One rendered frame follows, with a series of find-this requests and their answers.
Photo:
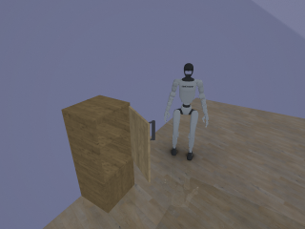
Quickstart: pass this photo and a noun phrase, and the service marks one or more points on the right robot shin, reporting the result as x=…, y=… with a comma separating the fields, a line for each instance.
x=174, y=141

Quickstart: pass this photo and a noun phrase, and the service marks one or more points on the cupboard door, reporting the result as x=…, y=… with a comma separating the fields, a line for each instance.
x=140, y=132

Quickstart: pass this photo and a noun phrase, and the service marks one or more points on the handle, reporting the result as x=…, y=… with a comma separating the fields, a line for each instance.
x=153, y=129

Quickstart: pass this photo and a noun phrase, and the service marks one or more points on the robot left forearm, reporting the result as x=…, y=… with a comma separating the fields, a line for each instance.
x=204, y=105

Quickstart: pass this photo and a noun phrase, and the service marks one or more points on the robot left upper arm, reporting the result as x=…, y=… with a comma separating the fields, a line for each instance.
x=200, y=86

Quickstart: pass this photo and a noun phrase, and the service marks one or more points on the robot right hand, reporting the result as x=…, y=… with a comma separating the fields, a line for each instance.
x=165, y=115

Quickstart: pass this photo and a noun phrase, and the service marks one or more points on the robot right forearm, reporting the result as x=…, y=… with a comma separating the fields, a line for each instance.
x=170, y=102

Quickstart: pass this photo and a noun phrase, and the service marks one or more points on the robot head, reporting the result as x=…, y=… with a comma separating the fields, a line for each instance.
x=188, y=68

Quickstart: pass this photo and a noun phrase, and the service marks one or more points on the robot right upper arm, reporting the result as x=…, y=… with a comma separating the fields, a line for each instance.
x=174, y=87

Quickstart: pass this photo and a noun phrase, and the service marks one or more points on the robot left hand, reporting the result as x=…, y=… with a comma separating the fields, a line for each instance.
x=207, y=118

